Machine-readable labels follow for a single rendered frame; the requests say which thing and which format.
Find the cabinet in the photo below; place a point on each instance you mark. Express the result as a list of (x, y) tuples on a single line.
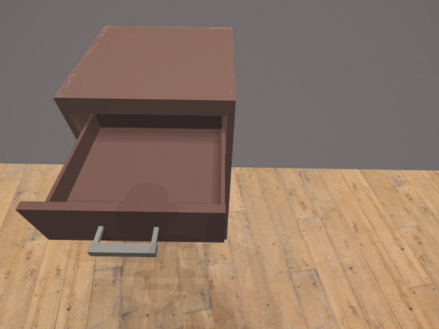
[(157, 70)]

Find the drawer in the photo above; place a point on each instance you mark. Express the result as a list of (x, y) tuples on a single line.
[(132, 172)]

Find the handle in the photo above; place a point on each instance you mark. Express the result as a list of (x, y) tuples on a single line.
[(123, 249)]

